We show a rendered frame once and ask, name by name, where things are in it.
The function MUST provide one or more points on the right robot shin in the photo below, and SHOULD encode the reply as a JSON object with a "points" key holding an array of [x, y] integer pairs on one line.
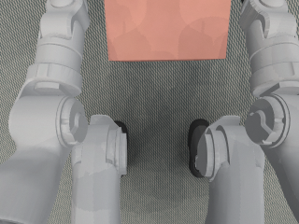
{"points": [[229, 120]]}

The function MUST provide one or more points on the robot right forearm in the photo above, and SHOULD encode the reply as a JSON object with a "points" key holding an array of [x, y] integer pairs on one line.
{"points": [[273, 47]]}

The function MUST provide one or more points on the robot left upper arm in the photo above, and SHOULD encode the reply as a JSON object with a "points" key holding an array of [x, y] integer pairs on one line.
{"points": [[44, 129]]}

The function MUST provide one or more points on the carton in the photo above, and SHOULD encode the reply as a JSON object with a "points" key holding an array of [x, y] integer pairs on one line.
{"points": [[166, 30]]}

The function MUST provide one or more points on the robot left forearm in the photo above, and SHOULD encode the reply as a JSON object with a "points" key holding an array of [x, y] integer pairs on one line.
{"points": [[59, 51]]}

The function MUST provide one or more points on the robot left thigh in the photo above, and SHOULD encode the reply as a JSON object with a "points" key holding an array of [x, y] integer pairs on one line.
{"points": [[96, 179]]}

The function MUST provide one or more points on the robot right upper arm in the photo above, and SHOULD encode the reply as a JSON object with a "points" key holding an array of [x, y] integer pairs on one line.
{"points": [[273, 123]]}

